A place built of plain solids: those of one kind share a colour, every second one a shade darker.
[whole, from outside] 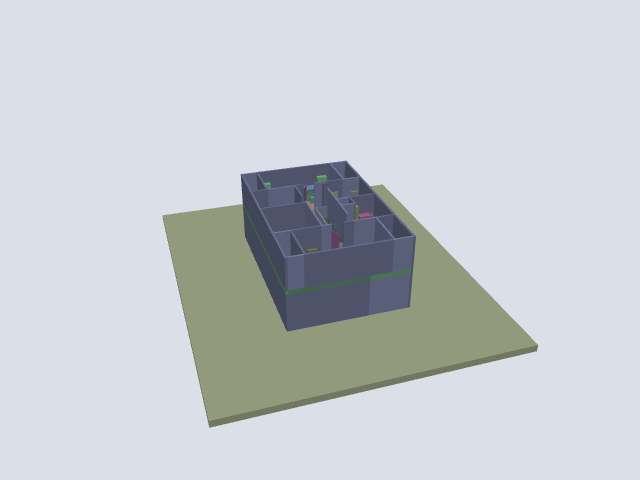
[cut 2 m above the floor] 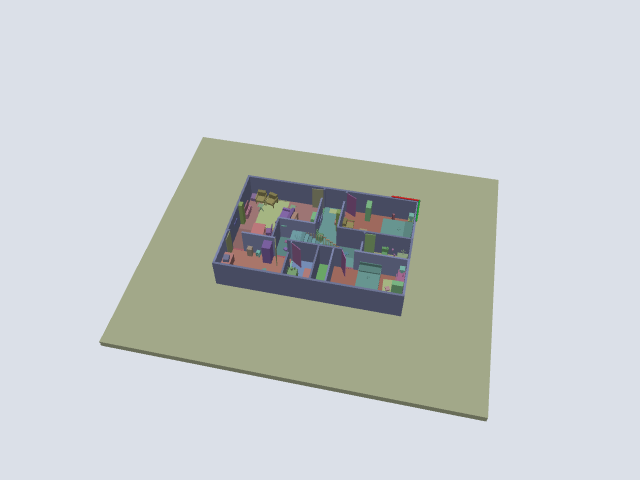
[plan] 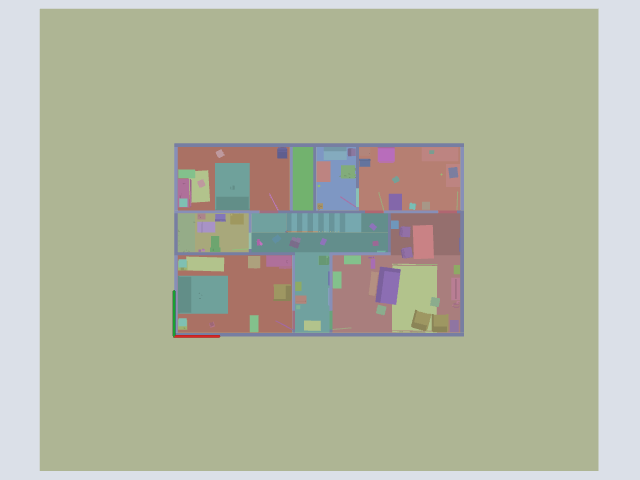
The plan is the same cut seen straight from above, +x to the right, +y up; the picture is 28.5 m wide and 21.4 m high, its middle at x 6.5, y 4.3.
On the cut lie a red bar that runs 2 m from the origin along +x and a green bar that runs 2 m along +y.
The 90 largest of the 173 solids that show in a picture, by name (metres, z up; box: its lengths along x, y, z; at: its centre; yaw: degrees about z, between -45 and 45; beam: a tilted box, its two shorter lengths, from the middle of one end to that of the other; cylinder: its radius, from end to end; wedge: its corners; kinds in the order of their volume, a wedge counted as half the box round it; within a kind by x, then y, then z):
{
 "under_1": {"box": [24.92, 20.61, 0.5], "at": [6.46, 4.3, -0.63]},
 "wall_1": {"box": [0.16, 1.05, 2.39], "at": [0.08, 0.69, 4.03]},
 "wall_2": {"box": [0.16, 3.46, 2.84], "at": [0.08, 1.89, 1.12]},
 "wall_3": {"box": [0.16, 5.78, 2.39], "at": [0.08, 4.23, 4.03]},
 "wall_4": {"box": [0.16, 1.74, 2.84], "at": [0.08, 4.62, 1.12]},
 "wall_5": {"box": [0.16, 2.83, 2.84], "at": [0.08, 7.04, 1.12]},
 "wall_6": {"box": [0.16, 1.2, 2.39], "at": [0.08, 7.85, 4.03]},
 "wall_7": {"box": [3.33, 0.13, 2.39], "at": [1.67, 1.27, 4.03]},
 "wall_8": {"box": [3.33, 0.13, 2.39], "at": [1.67, 7.18, 4.03]},
 "wall_9": {"box": [3.8, 0.13, 2.84], "at": [1.9, 5.55, 1.12]},
 "wall_10": {"box": [5.39, 0.13, 2.84], "at": [2.69, 3.69, 1.12]},
 "wall_11": {"box": [0.13, 1.05, 2.39], "at": [3.27, 0.69, 4.03]},
 "wall_12": {"box": [0.13, 1.99, 2.39], "at": [3.27, 2.33, 4.03]},
 "wall_13": {"box": [0.13, 1.5, 2.39], "at": [3.27, 6.37, 4.03]},
 "wall_14": {"box": [0.13, 1.2, 2.39], "at": [3.27, 7.85, 4.03]},
 "wall_15": {"box": [0.13, 0.86, 2.84], "at": [3.38, 5.06, 1.12]},
 "wall_16": {"box": [1.87, 0.13, 2.39], "at": [4.13, 3.4, 4.03]},
 "wall_17": {"box": [0.13, 2.83, 2.84], "at": [5.22, 7.04, 1.12]},
 "wall_18": {"box": [0.13, 2.47, 2.84], "at": [5.32, 2.38, 1.12]},
 "wall_19": {"box": [0.13, 3.17, 2.39], "at": [6.12, 1.75, 4.03]},
 "wall_20": {"box": [0.13, 2.83, 2.84], "at": [6.26, 7.04, 1.12]},
 "wall_21": {"box": [0.13, 0.88, 2.39], "at": [6.31, 6.06, 4.03]},
 "wall_22": {"box": [0.13, 1.82, 2.39], "at": [6.31, 7.54, 4.03]},
 "wall_23": {"box": [12.92, 0.16, 5.53], "at": [6.46, 0.08, 2.46]},
 "wall_24": {"box": [12.92, 0.16, 5.53], "at": [6.46, 8.53, 2.46]},
 "wall_25": {"box": [4.26, 0.13, 2.39], "at": [6.54, 5.55, 4.03]},
 "wall_26": {"box": [3.87, 0.13, 2.84], "at": [6.57, 5.55, 1.12]},
 "wall_27": {"box": [1.13, 0.13, 2.39], "at": [6.81, 6.57, 4.03]},
 "wall_28": {"box": [0.13, 2.47, 2.84], "at": [6.99, 2.38, 1.12]},
 "wall_29": {"box": [0.13, 0.88, 2.39], "at": [7.31, 6.06, 4.03]},
 "wall_30": {"box": [3.88, 0.13, 2.39], "at": [7.85, 3.4, 4.03]},
 "wall_31": {"box": [0.13, 1.84, 2.84], "at": [8.17, 7.53, 1.12]},
 "wall_32": {"box": [2.73, 0.13, 2.84], "at": [8.29, 3.69, 1.12]},
 "wall_33": {"box": [0.13, 1.74, 2.84], "at": [9.59, 4.62, 1.12]},
 "wall_34": {"box": [0.13, 1.05, 2.39], "at": [9.72, 0.69, 4.03]},
 "wall_35": {"box": [0.13, 1.99, 2.39], "at": [9.72, 2.33, 4.03]},
 "wall_36": {"box": [0.13, 1.5, 2.39], "at": [9.72, 6.37, 4.03]},
 "wall_37": {"box": [0.13, 1.2, 2.39], "at": [9.72, 7.85, 4.03]},
 "wall_38": {"box": [2.42, 0.13, 2.84], "at": [10.56, 5.55, 1.12]},
 "wall_39": {"box": [3.26, 0.13, 2.39], "at": [11.29, 1.27, 4.03]},
 "wall_40": {"box": [3.26, 0.13, 2.39], "at": [11.29, 7.18, 4.03]},
 "wall_41": {"box": [0.16, 1.05, 2.39], "at": [12.84, 0.69, 4.03]},
 "wall_42": {"box": [0.16, 5.33, 2.84], "at": [12.84, 2.83, 1.12]},
 "wall_43": {"box": [0.16, 5.78, 2.39], "at": [12.84, 4.23, 4.03]},
 "wall_44": {"box": [0.16, 2.83, 2.84], "at": [12.84, 7.04, 1.12]},
 "wall_45": {"box": [0.16, 1.2, 2.39], "at": [12.84, 7.85, 4.03]},
 "stair_1": {"box": [3.35, 0.85, 0.49], "at": [6.66, 5.07, -0.06]},
 "stair_2": {"box": [3.11, 0.85, 0.68], "at": [6.78, 5.07, 0.04]},
 "stair_3": {"box": [2.87, 0.85, 0.87], "at": [6.9, 5.07, 0.13]},
 "stair_4": {"box": [2.63, 0.85, 1.06], "at": [7.02, 5.07, 0.23]},
 "stair_5": {"box": [2.39, 0.85, 1.25], "at": [7.14, 5.07, 0.32]},
 "stair_6": {"box": [2.15, 0.85, 1.44], "at": [7.26, 5.07, 0.42]},
 "stair_7": {"box": [1.91, 0.85, 1.62], "at": [7.38, 5.07, 0.51]},
 "stair_8": {"box": [1.67, 0.85, 1.81], "at": [7.5, 5.07, 0.61]},
 "stair_9": {"box": [1.43, 0.85, 2.0], "at": [7.62, 5.07, 0.7]},
 "stair_10": {"box": [1.2, 0.85, 2.19], "at": [7.74, 5.07, 0.8]},
 "stair_11": {"box": [0.96, 0.85, 2.38], "at": [7.86, 5.07, 0.89]},
 "stair_12": {"box": [0.72, 0.85, 2.57], "at": [7.98, 5.07, 0.99]},
 "stair_13": {"box": [0.24, 0.85, 2.95], "at": [8.22, 5.07, 1.17]},
 "floor_bedroom_1": {"box": [5.0, 2.83, 0.5], "at": [2.66, 7.04, -0.25]},
 "floor_bedroom_2": {"box": [5.1, 3.46, 0.5], "at": [2.71, 1.89, -0.25]},
 "floor_lounge_1": {"box": [5.7, 3.46, 0.5], "at": [9.91, 1.89, -0.25]},
 "floor_lounge_2": {"box": [3.1, 1.87, 0.5], "at": [11.21, 4.55, -0.25]},
 "floor_hall_1": {"box": [1.54, 0.85, 0.5], "at": [4.22, 5.07, -0.25]},
 "floor_hall_2": {"box": [1.54, 3.59, 0.5], "at": [6.16, 1.96, -0.25]},
 "floor_hall_3": {"box": [6.08, 0.89, 0.5], "at": [6.49, 4.2, -0.25]},
 "floor_hall_4": {"box": [1.19, 0.85, 0.5], "at": [8.93, 5.07, -0.25]},
 "floor_kitchen_1": {"box": [4.52, 2.83, 0.5], "at": [10.5, 7.04, -0.25]},
 "double_bed_1": {"box": [2.23, 1.7, 0.4], "at": [1.28, 1.86, 0.5]},
 "double_bed_2": {"box": [1.55, 2.11, 0.4], "at": [2.6, 6.68, 0.5]},
 "floor_bath_1": {"box": [3.16, 1.74, 0.5], "at": [1.74, 4.62, -0.25]},
 "floor_utility_1": {"box": [1.78, 2.83, 0.5], "at": [7.22, 7.04, -0.25]},
 "flat_shelf_1": {"box": [0.39, 0.76, 1.46], "at": [0.36, 6.42, 3.57]},
 "flat_shelf_2": {"box": [0.76, 0.39, 1.46], "at": [0.56, 7.25, 0.73]},
 "flat_shelf_3": {"box": [0.39, 0.76, 1.46], "at": [3.56, 0.56, 0.73]},
 "flat_shelf_4": {"box": [0.39, 0.76, 1.46], "at": [7.26, 2.52, 0.73]},
 "flat_shelf_5": {"box": [0.76, 0.39, 1.46], "at": [7.95, 3.42, 0.73]},
 "chest_drawers_1": {"box": [0.5, 1.28, 1.04], "at": [0.42, 6.39, 0.52]},
 "chest_drawers_2": {"box": [1.13, 0.5, 1.0], "at": [4.67, 3.36, 0.5]},
 "chest_drawers_3": {"box": [0.5, 1.04, 0.95], "at": [6.64, 7.71, 3.31]},
 "floor_wardrobe_1": {"box": [0.91, 2.83, 0.5], "at": [5.74, 7.04, -0.25]},
 "fridge_flat_1": {"box": [0.6, 0.73, 1.66], "at": [9.86, 6.0, 0.83]},
 "wall_band_1": {"box": [12.92, 0.16, 0.31], "at": [6.46, 0.08, 2.68]},
 "bathtub_1": {"box": [0.76, 1.7, 0.41], "at": [0.55, 4.62, 0.2]},
 "sofa_1": {"box": [0.93, 1.6, 0.34], "at": [9.54, 2.26, 0.28], "yaw": -7.4},
 "rug_1": {"box": [2.0, 2.9, 0.08], "at": [10.72, 1.71, -0.03], "yaw": -0.4},
 "range_flat_1": {"box": [0.76, 0.65, 0.94], "at": [9.46, 8.12, 0.47]},
 "washer_1": {"box": [0.62, 0.6, 0.87], "at": [7.75, 7.34, 0.44]},
 "drying_rack_1": {"box": [1.02, 0.57, 0.53], "at": [7.18, 8.15, 0.27]},
 "stair_guard_1": {"box": [3.78, 0.08, 0.95], "at": [6.45, 4.6, 3.31]}
}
